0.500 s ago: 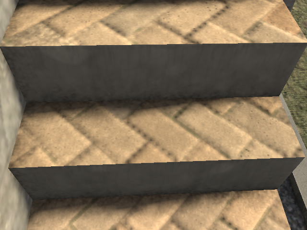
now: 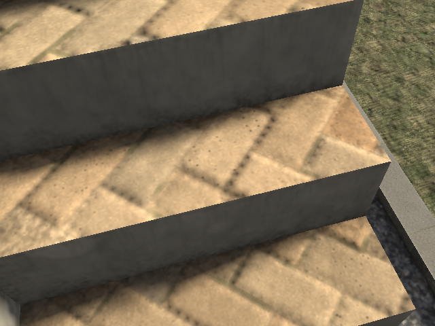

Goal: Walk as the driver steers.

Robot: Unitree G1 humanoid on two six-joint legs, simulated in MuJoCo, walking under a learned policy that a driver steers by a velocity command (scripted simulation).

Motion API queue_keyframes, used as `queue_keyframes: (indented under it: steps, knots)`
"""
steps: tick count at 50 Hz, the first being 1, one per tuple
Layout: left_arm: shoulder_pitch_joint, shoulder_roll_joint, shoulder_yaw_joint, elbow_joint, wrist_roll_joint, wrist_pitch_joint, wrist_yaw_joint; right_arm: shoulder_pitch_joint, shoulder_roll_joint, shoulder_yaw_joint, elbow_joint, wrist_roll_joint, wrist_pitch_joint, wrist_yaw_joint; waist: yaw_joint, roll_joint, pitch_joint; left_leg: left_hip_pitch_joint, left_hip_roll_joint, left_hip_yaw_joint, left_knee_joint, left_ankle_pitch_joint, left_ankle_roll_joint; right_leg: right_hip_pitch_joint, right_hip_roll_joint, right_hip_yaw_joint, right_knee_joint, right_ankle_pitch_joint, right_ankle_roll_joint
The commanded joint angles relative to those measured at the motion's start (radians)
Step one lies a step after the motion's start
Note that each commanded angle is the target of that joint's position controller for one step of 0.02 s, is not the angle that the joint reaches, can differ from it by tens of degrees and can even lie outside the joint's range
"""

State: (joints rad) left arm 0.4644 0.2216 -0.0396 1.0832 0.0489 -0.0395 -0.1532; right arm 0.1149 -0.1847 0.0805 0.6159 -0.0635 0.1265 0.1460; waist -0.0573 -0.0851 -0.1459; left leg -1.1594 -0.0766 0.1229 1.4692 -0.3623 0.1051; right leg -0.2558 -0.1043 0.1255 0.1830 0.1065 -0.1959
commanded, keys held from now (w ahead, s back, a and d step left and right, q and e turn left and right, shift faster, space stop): w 1.00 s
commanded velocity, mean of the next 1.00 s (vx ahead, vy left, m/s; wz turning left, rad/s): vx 0.50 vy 0.00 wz -0.03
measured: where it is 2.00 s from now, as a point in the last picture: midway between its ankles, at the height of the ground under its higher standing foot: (133, 270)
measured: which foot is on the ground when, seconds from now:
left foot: down 0.00-0.54, up 0.56-1.00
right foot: down 0.00-0.02, up 0.04-0.48, down 0.50-1.00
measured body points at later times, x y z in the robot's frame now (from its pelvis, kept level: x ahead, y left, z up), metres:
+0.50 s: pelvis +0.23 -0.03 +0.17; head +0.28 -0.02 +0.62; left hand +0.55 +0.06 +0.14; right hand +0.17 -0.24 +0.03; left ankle +0.08 +0.13 -0.57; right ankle +0.40 -0.17 -0.36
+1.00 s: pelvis +0.44 +0.00 +0.41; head +0.46 -0.01 +0.86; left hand +0.43 +0.24 +0.27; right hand +0.70 -0.16 +0.36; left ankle +0.56 +0.11 -0.13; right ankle +0.41 -0.18 -0.35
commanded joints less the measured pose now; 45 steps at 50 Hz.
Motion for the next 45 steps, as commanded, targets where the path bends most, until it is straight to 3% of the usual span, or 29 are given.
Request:
queue_keyframes:
  steps: [1,2,3,4,5,6,7,8,10,11,12,13,16,18,21,22,23,24,25,26,27,28,29,31,33,36,39,42,45]
  knots:
    - [-0.018,0.353,0.116,-0.080,-0.013,0.022,-0.004,0.183,-0.130,-0.060,-0.074,-0.029,0.029,0.005,-0.119,-0.116,-0.254,0.381,-0.127,0.067,-0.536,-0.002,-0.037,0.470,-0.227,-0.016,0.453,2.054,-0.217]
    - [-0.029,0.197,0.123,-0.149,-0.105,-0.060,0.136,0.322,-0.177,-0.091,0.191,0.094,-0.107,-0.148,-0.067,0.078,-0.459,0.872,0.054,-0.381,-0.536,-0.186,0.088,0.244,-0.034,-0.184,0.670,1.277,0.020]
    - [-0.090,0.047,0.096,-0.138,-0.057,-0.052,0.128,0.363,-0.190,-0.101,0.287,0.098,-0.104,-0.226,-0.031,0.327,-0.343,0.919,0.167,-0.829,-0.854,-0.347,0.200,-0.151,0.151,-0.125,0.970,0.086,0.069]
    - [-0.145,-0.031,0.079,-0.178,0.010,-0.035,0.097,0.297,-0.140,-0.111,0.323,0.054,-0.102,-0.254,0.009,0.210,-0.204,0.839,0.174,-0.904,-0.964,-0.529,0.225,-0.327,0.207,0.035,1.405,-0.110,0.075]
    - [-0.235,-0.063,0.071,-0.247,0.032,-0.014,0.088,0.202,-0.080,-0.106,0.321,0.053,-0.112,-0.246,0.045,0.145,-0.029,0.694,0.170,-0.848,-0.944,-0.475,0.240,-0.478,0.219,0.035,1.695,-0.169,0.079]
    - [-0.350,-0.170,0.036,-0.339,0.036,-0.011,0.092,0.227,-0.079,-0.123,0.359,0.038,-0.137,-0.239,0.031,0.158,0.104,0.708,0.212,-0.804,-0.966,-0.432,0.235,-0.708,0.243,0.065,1.890,-0.266,0.050]
    - [-0.375,0.036,0.042,-0.304,-0.082,0.006,0.121,0.158,-0.009,-0.063,0.274,0.002,-0.205,-0.081,-0.052,0.292,0.412,0.704,0.180,-0.546,-0.876,-0.315,0.205,-1.110,0.304,0.228,1.994,-0.476,-0.028]
    - [-0.389,0.027,0.047,-0.312,-0.062,0.004,0.129,0.251,0.093,-0.053,0.364,-0.001,-0.219,-0.048,-0.043,0.222,0.323,0.769,0.151,-0.500,-0.883,-0.129,0.180,-1.175,0.291,0.211,1.998,-0.565,-0.059]
    - [-0.372,0.022,0.032,-0.331,-0.024,0.007,0.136,0.261,0.106,-0.038,0.397,-0.021,-0.218,-0.006,0.058,0.062,0.207,0.788,0.189,-0.503,-0.937,0.032,0.181,-1.159,0.228,0.166,1.869,-0.529,-0.090]
    - [-0.355,-0.138,0.017,-0.399,0.058,-0.006,0.130,0.278,-0.057,-0.121,0.384,0.063,-0.254,-0.166,0.128,0.016,0.077,0.911,0.273,-0.540,-1.045,-0.009,0.145,-0.934,0.193,0.122,1.962,-0.398,0.013]
    - [-0.320,-0.132,0.024,-0.390,0.052,0.004,0.126,0.214,-0.087,-0.117,0.354,0.071,-0.267,-0.217,0.159,0.042,0.080,0.805,0.306,-0.558,-1.097,0.093,0.183,-0.882,0.183,0.062,2.065,-0.428,0.066]
    - [-0.407,-0.112,0.032,-0.429,0.032,0.013,0.130,0.185,-0.091,-0.115,0.343,0.074,-0.277,-0.238,0.149,0.043,0.149,0.791,0.329,-0.534,-1.142,0.137,0.191,-0.959,0.156,0.040,2.126,-0.440,0.090]
    - [-0.649,-0.127,0.038,-0.551,0.011,0.032,0.142,0.307,-0.069,-0.125,0.363,0.076,-0.299,-0.223,0.058,0.097,0.299,0.956,0.356,-0.477,-1.202,0.204,0.176,-1.317,0.105,-0.010,2.298,-0.555,0.075]
    - [-0.725,-0.167,0.027,-0.610,0.011,0.043,0.130,0.424,-0.040,-0.130,0.394,0.076,-0.292,-0.222,0.015,0.101,0.317,1.090,0.351,-0.436,-1.220,0.141,0.149,-1.442,0.051,-0.039,2.264,-0.613,0.065]
    - [-0.858,-0.135,0.020,-0.762,-0.016,0.041,0.114,0.377,-0.046,-0.140,0.388,0.072,-0.268,-0.241,0.024,0.129,0.360,0.965,0.300,-0.331,-1.480,0.275,0.146,-1.160,-0.046,-0.162,1.689,-0.559,0.102]
    - [-0.805,-0.178,-0.004,-0.744,-0.035,0.056,0.103,0.296,-0.079,-0.153,0.335,0.087,-0.257,-0.244,0.024,0.144,0.257,0.862,0.280,-0.206,-1.584,0.511,0.138,-0.752,-0.034,-0.234,1.324,-0.616,0.085]
    - [-0.723,-0.173,0.002,-0.705,-0.075,0.062,0.107,0.271,-0.096,-0.151,0.291,0.102,-0.255,-0.235,0.034,0.140,0.119,0.800,0.262,-0.157,-1.517,1.008,0.139,-0.367,0.061,-0.345,1.138,-0.574,0.076]
    - [-0.506,-0.165,0.032,-0.642,-0.070,0.058,0.120,0.345,-0.164,-0.156,0.305,0.091,-0.274,-0.215,0.098,0.236,-0.092,0.922,0.321,-0.151,-1.248,1.705,0.121,-0.100,0.152,-0.327,1.199,-0.581,0.059]
    - [-0.315,-0.099,0.069,-0.601,-0.073,0.080,0.124,0.325,-0.272,-0.191,0.291,0.107,-0.305,-0.189,0.200,0.326,-0.234,1.042,0.344,-0.157,-1.066,1.965,0.102,0.019,0.191,-0.312,1.064,-0.490,0.059]
    - [-0.241,-0.026,0.103,-0.553,-0.036,0.066,0.120,0.339,-0.297,-0.209,0.285,0.149,-0.332,-0.151,0.249,0.229,-0.341,1.056,0.295,-0.170,-0.846,1.907,0.048,0.187,0.169,-0.269,0.872,-0.372,0.034]
    - [-0.156,0.021,0.124,-0.482,-0.012,0.059,0.139,0.307,-0.234,-0.203,0.247,0.163,-0.343,-0.116,0.268,0.238,-0.343,0.745,0.175,-0.188,-0.525,1.526,0.012,0.334,0.061,0.128,0.686,-0.576,-0.024]
    - [-0.141,0.146,0.161,-0.473,0.018,0.068,0.149,0.215,-0.155,-0.197,0.188,0.162,-0.349,-0.094,0.298,-0.090,-0.413,0.602,-0.057,-0.158,0.071,0.454,-0.071,0.282,-0.259,0.727,0.208,-0.532,-0.108]
    - [-0.199,0.148,0.159,-0.445,-0.009,0.060,0.125,0.178,-0.140,-0.204,0.159,0.112,-0.336,-0.091,0.258,-0.024,-0.429,0.591,-0.049,-0.301,0.601,0.391,-0.082,0.168,-0.298,0.770,0.196,-0.419,-0.121]
    - [-0.283,0.080,0.143,-0.293,-0.031,0.013,0.118,0.064,-0.008,-0.156,0.040,0.064,-0.300,-0.111,0.135,0.023,-0.093,0.341,0.046,-0.282,0.756,0.289,-0.019,-0.050,-0.216,0.523,0.241,-0.647,-0.073]
    - [-0.254,-0.075,0.087,-0.183,-0.003,-0.017,0.121,0.107,0.052,-0.112,0.006,0.058,-0.276,-0.141,0.065,0.030,0.112,0.188,0.047,-0.326,0.784,0.081,0.017,-0.153,-0.164,0.340,0.222,-0.617,-0.001]
    - [-0.187,-0.055,0.084,-0.134,-0.008,-0.093,0.118,0.116,0.049,-0.104,0.005,0.086,-0.244,-0.167,0.025,0.127,0.197,0.122,0.023,-0.351,0.756,-0.023,0.034,-0.143,-0.194,0.124,0.157,-0.262,0.044]
    - [-0.086,0.036,0.098,-0.079,-0.006,-0.136,0.104,-0.050,0.088,-0.099,-0.062,0.121,-0.210,-0.195,0.056,0.072,0.206,-0.149,-0.061,-0.249,1.188,-0.182,0.045,-0.013,-0.249,0.030,0.054,-0.133,0.000]
    - [-0.125,0.075,0.093,-0.102,-0.009,-0.129,0.098,-0.169,0.074,-0.082,-0.158,0.126,-0.200,-0.198,0.006,0.100,0.237,-0.140,-0.024,-0.211,0.979,-0.106,0.039,-0.064,-0.189,-0.155,-0.018,-0.180,0.083]
    - [-0.103,0.133,0.089,-0.114,-0.021,-0.123,0.134,-0.142,0.012,-0.090,-0.177,0.120,-0.159,-0.187,0.017,-0.062,0.177,0.117,0.050,-0.045,0.633,-0.037,0.016,-0.043,-0.190,-0.246,-0.219,0.107,0.066]
Next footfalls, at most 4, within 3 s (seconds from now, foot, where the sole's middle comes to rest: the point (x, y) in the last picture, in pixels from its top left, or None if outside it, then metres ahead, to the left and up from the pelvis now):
0.50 right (314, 274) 0.43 -0.19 -0.41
1.02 left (157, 159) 0.61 0.12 -0.18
1.44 right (276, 299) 0.39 -0.10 -0.41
1.92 left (16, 236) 0.47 0.37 -0.19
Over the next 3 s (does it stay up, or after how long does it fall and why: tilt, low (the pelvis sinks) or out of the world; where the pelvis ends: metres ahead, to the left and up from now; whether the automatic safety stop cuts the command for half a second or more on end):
stays up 0.65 0.18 0.63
